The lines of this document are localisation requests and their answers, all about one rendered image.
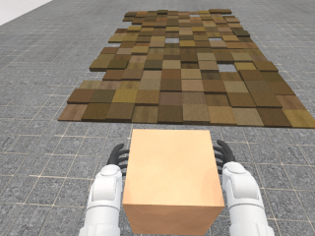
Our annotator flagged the left robot forearm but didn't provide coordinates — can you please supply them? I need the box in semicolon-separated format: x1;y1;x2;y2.
79;164;123;236

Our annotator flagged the right robot forearm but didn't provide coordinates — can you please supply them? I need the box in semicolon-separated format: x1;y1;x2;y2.
221;161;275;236

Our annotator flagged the robot left hand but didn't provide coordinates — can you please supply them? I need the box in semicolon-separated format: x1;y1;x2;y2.
106;143;130;177

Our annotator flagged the carton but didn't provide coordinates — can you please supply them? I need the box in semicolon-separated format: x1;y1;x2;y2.
122;129;225;236

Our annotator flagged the robot right hand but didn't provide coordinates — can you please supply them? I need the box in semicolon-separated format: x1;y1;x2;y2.
213;140;236;175

